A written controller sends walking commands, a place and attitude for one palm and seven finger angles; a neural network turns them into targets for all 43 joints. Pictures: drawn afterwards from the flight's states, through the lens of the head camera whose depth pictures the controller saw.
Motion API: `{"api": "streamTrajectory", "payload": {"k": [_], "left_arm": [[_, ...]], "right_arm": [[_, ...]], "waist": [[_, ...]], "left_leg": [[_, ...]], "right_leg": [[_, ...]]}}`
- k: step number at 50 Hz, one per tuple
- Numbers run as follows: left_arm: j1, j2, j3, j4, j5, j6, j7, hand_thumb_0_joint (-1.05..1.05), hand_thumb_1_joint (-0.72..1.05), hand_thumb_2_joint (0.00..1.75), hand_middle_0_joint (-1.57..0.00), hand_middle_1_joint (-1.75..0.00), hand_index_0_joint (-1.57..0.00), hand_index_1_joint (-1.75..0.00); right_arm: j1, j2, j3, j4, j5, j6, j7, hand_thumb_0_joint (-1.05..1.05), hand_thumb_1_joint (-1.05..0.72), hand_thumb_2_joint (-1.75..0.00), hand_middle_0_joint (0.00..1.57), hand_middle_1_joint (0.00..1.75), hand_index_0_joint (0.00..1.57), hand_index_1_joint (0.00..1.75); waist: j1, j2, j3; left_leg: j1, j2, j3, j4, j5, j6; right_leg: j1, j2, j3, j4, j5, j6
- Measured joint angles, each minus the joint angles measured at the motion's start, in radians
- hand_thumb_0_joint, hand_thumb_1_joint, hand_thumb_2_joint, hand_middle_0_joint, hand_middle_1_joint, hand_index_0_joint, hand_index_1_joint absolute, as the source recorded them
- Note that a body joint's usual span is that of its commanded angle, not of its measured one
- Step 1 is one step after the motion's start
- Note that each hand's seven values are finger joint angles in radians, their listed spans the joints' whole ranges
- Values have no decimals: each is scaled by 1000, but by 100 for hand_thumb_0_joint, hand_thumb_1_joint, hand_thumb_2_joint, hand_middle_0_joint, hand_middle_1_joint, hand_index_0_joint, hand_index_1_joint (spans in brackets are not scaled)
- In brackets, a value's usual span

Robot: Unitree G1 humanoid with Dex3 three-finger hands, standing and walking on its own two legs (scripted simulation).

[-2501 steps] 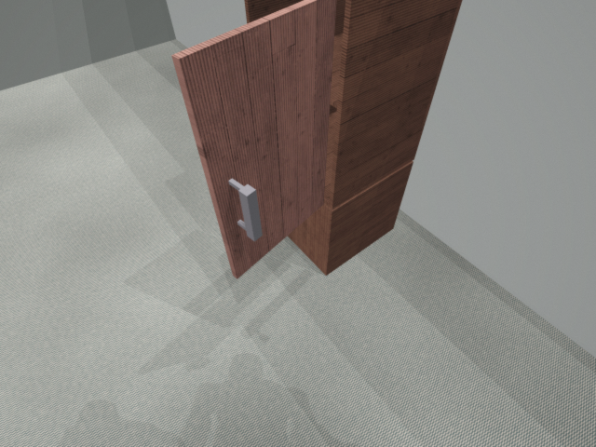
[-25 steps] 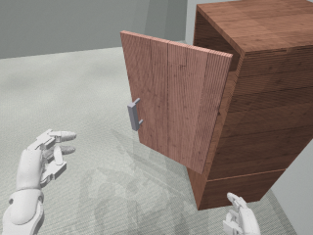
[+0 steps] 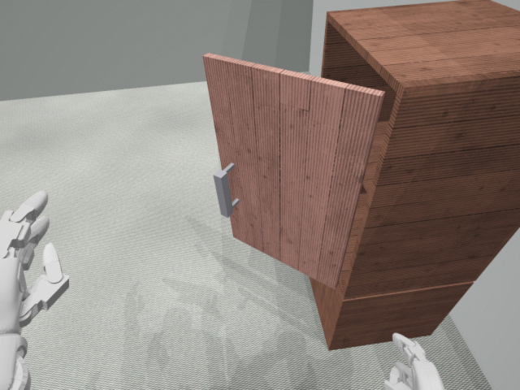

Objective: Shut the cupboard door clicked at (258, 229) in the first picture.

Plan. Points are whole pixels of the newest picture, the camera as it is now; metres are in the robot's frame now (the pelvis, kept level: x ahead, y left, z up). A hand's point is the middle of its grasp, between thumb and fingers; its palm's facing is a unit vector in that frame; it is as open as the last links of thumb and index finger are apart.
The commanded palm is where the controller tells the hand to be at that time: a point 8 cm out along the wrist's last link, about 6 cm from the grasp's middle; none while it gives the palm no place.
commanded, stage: draw the hand back to the body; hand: left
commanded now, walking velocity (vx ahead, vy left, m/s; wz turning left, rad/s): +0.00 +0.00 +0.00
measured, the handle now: (228, 189) +0.61 +0.17 -0.09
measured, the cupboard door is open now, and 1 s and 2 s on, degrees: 50 50 50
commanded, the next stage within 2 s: step back with the hand held close in 0.06 s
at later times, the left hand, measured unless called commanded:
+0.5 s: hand (45, 275) +0.19 +0.29 +0.15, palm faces +0.36 -0.78 -0.51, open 7.4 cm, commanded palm +0.13 +0.33 +0.17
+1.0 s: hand out of the picture +0.11 +0.29 +0.16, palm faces +0.46 -0.77 -0.44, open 7.4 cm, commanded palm +0.05 +0.33 +0.17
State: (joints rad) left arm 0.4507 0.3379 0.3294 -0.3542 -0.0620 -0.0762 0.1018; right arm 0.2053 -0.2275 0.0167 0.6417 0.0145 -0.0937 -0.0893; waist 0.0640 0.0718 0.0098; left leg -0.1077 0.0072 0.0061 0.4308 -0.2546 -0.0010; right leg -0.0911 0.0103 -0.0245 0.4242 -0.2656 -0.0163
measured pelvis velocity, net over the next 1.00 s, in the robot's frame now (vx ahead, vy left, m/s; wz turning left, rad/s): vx -0.09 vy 0.03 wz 0.00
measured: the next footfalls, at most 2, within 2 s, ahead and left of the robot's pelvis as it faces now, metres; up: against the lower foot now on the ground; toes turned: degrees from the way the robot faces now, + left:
right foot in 1.70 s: -0.18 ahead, -0.11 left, +0.00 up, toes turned +5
left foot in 1.88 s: -0.14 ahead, +0.15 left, +0.00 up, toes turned +5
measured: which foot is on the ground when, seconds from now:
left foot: down 0.00-1.00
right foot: down 0.00-1.00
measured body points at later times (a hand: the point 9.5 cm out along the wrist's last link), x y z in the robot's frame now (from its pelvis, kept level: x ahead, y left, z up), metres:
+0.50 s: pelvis -0.02 +0.03 +0.00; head +0.00 +0.01 +0.45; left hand +0.17 +0.33 +0.18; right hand +0.16 -0.23 -0.09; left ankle -0.01 +0.12 -0.74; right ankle -0.02 -0.11 -0.74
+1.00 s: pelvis -0.09 +0.03 -0.02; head -0.09 +0.04 +0.43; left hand +0.08 +0.33 +0.19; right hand +0.07 -0.22 -0.10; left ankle -0.01 +0.12 -0.74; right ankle -0.02 -0.11 -0.74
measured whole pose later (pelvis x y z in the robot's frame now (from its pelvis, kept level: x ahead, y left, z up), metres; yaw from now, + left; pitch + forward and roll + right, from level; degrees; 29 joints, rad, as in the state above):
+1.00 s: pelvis -0.09 +0.03 -0.02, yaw +0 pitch +0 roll -2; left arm 0.51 0.40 0.44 -0.48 -0.02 -0.26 0.15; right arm 0.24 -0.23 0.01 0.59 0.01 -0.07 -0.09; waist 0.00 0.01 0.00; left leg -0.42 0.01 0.02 0.64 -0.25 0.04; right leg -0.37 0.00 -0.02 0.56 -0.19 0.02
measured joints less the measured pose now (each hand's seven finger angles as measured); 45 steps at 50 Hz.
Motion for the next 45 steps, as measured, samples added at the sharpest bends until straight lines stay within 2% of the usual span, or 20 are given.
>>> {"api": "streamTrajectory", "payload": {"k": [10, 15, 18, 28, 33, 45], "left_arm": [[5, 18, 22, -14, -2, -18, -4, 1, 89, 89, -21, -30, -22, -30], [30, 17, 45, 3, 3, -65, 2, 1, 89, 89, -21, -30, -22, -30], [48, 25, 46, 0, 4, -83, 6, 1, 89, 89, -21, -30, -21, -30], [90, 100, 81, -86, -4, -77, 15, 1, 89, 89, -21, -30, -22, -30], [93, 106, 97, -97, 2, -91, 20, 1, 89, 89, -21, -30, -22, -30], [72, 54, 100, -108, 37, -148, 40, 1, 89, 89, -21, -30, -22, -30]], "right_arm": [[-1, 8, 0, -5, -1, -9, 6, 1, -91, -90, 20, 30, 20, 30], [-15, -12, -9, -17, 1, 34, 15, 1, -91, -90, 20, 30, 20, 30], [-23, -21, -24, -21, 2, 60, 11, 1, -91, -90, 20, 30, 20, 30], [-28, -17, -35, -86, 9, 123, -7, 1, -91, -90, 20, 30, 20, 30], [-23, -4, -23, -103, 11, 118, -5, 1, -91, -90, 20, 30, 20, 30], [25, 0, -9, -69, 3, 55, -1, 1, -90, -90, 20, 30, 21, 30]], "waist": [[-6, -1, 2], [-33, 21, -31], [-44, 15, -31], [-62, -30, -5], [-64, -41, -11], [-55, -51, -13]], "left_leg": [[5, 4, 9, -8, 5, 1], [-84, 14, 0, 46, -11, 8], [-113, 5, 7, 51, -9, 16], [-154, -29, 42, 50, 20, 44], [-192, -30, 46, 83, 27, 52], [-296, -8, 15, 201, 12, 51]], "right_leg": [[4, 4, 9, -14, 12, 1], [-51, 14, 1, -27, 29, 6], [-84, 5, 6, -17, 32, 15], [-161, -31, 40, 43, 38, 45], [-198, -32, 43, 73, 47, 50], [-269, -14, 8, 140, 61, 38]]}}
